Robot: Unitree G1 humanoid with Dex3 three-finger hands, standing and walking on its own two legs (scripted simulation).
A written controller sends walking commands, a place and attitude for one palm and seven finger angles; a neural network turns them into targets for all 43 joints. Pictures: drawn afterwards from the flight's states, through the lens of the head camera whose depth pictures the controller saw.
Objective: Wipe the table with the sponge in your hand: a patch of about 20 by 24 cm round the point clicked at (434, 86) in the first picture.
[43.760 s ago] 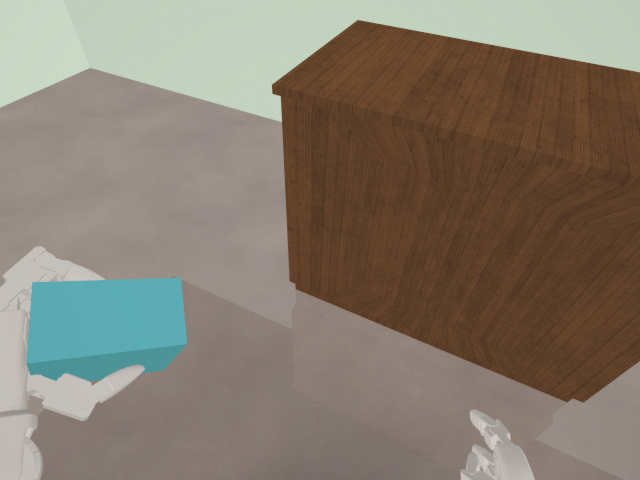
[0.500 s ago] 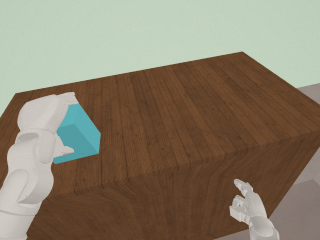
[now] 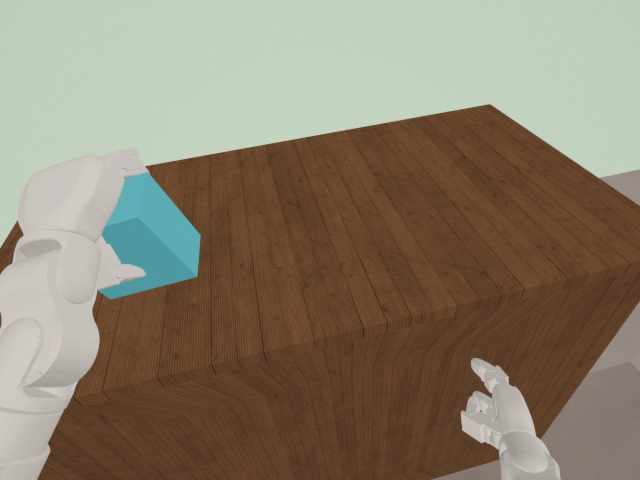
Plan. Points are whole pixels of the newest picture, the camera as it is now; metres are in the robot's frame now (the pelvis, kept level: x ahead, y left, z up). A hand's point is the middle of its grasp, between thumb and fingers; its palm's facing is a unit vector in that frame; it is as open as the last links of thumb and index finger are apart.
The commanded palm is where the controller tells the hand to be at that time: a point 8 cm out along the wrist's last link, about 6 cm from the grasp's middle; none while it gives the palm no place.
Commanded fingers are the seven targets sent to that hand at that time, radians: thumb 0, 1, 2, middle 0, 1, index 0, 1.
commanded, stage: lift the sponge slowly off the table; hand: left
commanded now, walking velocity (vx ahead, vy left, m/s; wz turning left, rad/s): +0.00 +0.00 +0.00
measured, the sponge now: (137, 249) +0.27 +0.27 +0.19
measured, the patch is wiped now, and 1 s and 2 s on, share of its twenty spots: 1.00 1.00 1.00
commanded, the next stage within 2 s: bring the sponge back beside the body in 0.32 s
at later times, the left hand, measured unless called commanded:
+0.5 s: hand (122, 209) +0.27 +0.26 +0.25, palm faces +0.33 -0.13 -0.94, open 10.6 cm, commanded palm +0.21 +0.27 +0.32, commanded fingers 0.00 0.10 1.30 -1.20 -1.60 -1.20 -1.60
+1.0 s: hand (102, 233) +0.24 +0.26 +0.25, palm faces +0.35 -0.13 -0.93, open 10.6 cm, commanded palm +0.18 +0.27 +0.32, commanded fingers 0.00 0.10 1.30 -1.20 -1.60 -1.20 -1.60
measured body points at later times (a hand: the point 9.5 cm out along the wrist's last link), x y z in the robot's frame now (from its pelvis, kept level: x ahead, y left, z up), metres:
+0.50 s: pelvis +0.00 +0.00 +0.00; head -0.04 -0.05 +0.45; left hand +0.25 +0.27 +0.30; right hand +0.26 -0.18 -0.06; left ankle +0.04 +0.13 -0.74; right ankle +0.02 -0.11 -0.74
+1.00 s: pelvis +0.00 +0.00 +0.00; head -0.04 -0.05 +0.44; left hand +0.22 +0.27 +0.30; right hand +0.27 -0.18 -0.06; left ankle +0.04 +0.13 -0.74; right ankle +0.02 -0.11 -0.74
